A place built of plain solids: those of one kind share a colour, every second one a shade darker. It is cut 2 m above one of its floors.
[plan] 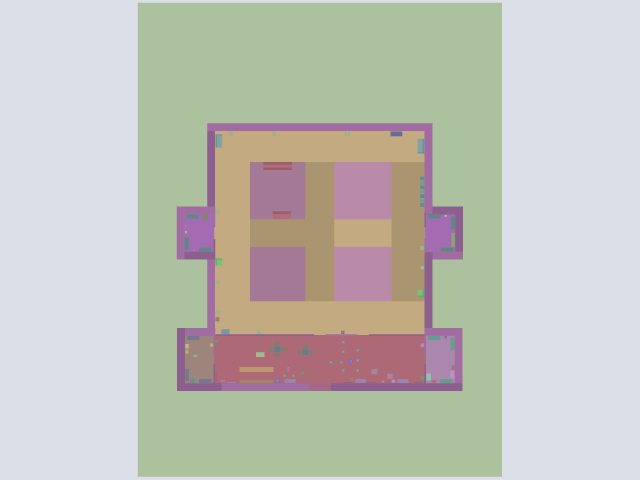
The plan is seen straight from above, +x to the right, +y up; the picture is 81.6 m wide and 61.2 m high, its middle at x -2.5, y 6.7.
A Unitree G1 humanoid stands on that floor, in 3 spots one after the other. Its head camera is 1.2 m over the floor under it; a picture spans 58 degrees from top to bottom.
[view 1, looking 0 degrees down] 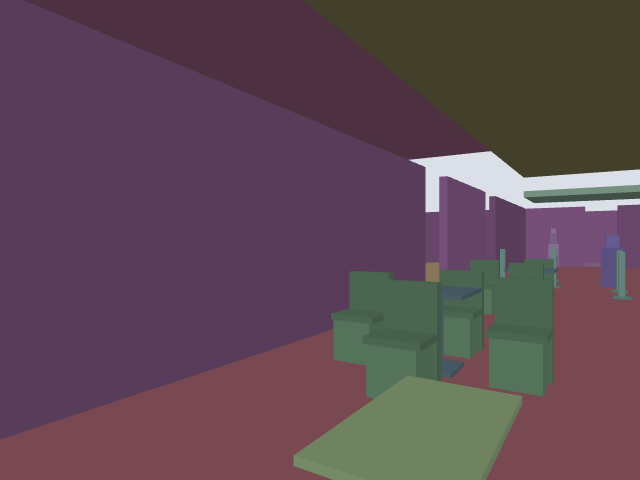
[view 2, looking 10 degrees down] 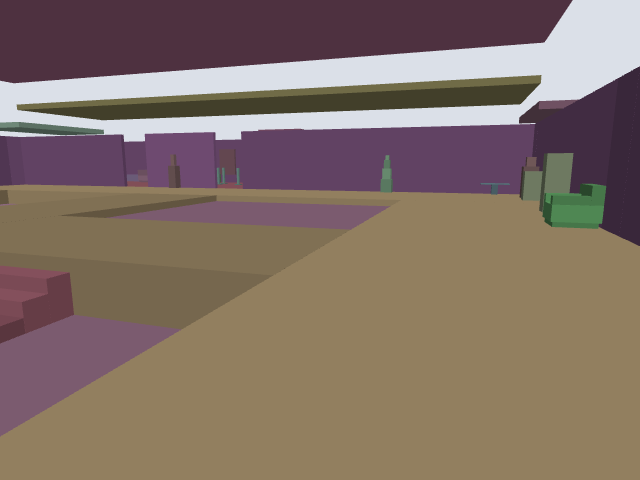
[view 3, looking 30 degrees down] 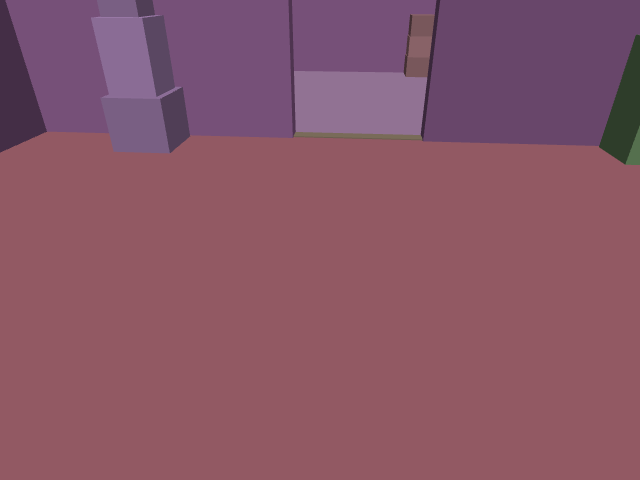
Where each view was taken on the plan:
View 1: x -11.92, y -8.54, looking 33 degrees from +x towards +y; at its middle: wall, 5.56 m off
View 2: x -13.32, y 13.54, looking -72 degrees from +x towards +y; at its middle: floor_gang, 6.91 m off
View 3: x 6.88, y -8.54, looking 5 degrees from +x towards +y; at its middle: floor_foyer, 2.40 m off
